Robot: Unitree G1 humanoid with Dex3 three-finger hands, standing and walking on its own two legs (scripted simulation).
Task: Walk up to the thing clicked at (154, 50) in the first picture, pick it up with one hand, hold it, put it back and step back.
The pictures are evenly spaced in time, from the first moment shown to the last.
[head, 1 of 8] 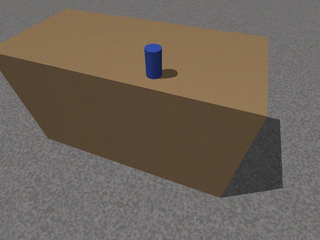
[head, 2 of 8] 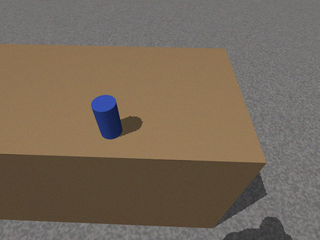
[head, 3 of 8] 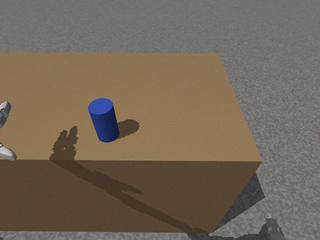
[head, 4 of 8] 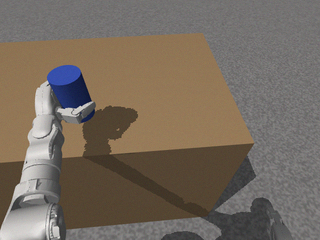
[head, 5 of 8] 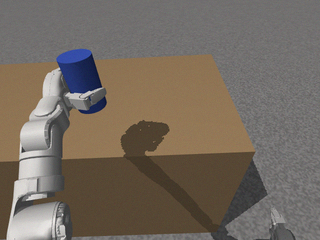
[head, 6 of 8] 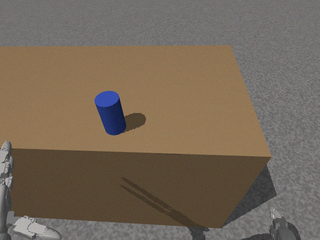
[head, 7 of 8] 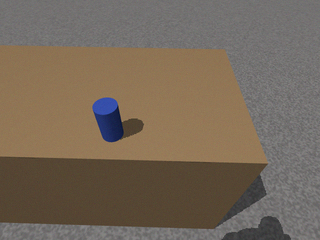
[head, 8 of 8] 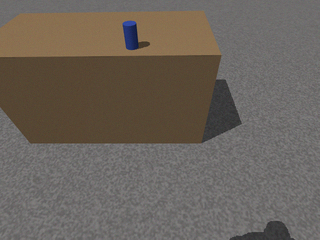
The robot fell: no
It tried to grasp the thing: yes
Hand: left
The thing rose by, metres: 0.27
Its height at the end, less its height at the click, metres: +0.00
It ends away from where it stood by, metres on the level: 0.00
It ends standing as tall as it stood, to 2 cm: yes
